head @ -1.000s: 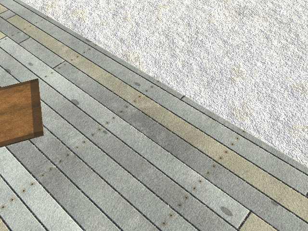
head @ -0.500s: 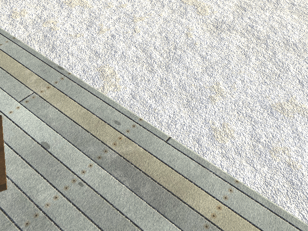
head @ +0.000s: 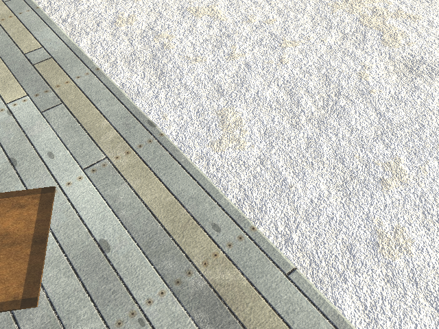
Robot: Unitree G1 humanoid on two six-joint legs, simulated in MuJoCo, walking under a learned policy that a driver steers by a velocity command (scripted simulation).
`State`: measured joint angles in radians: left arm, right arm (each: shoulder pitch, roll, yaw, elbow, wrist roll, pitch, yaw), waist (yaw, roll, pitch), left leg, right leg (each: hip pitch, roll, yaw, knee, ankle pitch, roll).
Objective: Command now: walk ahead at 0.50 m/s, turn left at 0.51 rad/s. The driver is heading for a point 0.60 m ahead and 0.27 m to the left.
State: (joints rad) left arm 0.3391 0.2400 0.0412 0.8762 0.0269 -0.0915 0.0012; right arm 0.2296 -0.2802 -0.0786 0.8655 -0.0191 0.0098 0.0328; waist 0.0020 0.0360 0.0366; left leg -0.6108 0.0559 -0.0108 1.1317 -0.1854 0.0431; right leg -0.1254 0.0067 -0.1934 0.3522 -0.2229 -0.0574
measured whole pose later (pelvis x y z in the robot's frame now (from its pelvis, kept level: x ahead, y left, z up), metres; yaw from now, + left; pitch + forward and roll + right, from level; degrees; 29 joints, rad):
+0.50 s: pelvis +0.22 +0.07 +0.00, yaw +18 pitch +0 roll +0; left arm 0.18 0.27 0.05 0.74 0.04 -0.04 -0.02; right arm 0.31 -0.27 -0.08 0.86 0.00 -0.02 0.01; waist -0.02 -0.03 0.05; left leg -0.19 -0.14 0.00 0.38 -0.19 0.13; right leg -0.58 -0.12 0.02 1.06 -0.30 0.05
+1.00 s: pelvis +0.46 +0.13 +0.00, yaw +34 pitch +0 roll -1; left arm 0.29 0.24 0.03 0.75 0.02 -0.08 -0.02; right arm 0.21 -0.32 -0.07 0.77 -0.03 0.01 0.02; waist 0.00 0.06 0.02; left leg -0.54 -0.04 -0.07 1.22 -0.31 0.03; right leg -0.23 0.00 -0.09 0.43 -0.21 -0.02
